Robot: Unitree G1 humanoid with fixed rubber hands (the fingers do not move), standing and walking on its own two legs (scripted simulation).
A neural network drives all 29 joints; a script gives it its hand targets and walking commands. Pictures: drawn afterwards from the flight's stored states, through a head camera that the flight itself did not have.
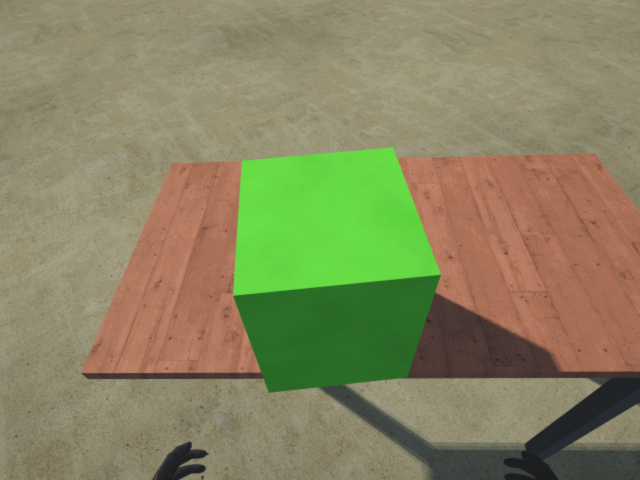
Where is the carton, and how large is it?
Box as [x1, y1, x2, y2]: [233, 147, 440, 392]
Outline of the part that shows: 392,147 242,161 233,296 269,392 406,377 440,274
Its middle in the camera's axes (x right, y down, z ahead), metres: +0.01 +0.05 +0.53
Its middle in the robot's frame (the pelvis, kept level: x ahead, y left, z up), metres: +0.39 +0.03 +0.04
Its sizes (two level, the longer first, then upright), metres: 0.210 0.200 0.250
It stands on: a table, 0.68 m high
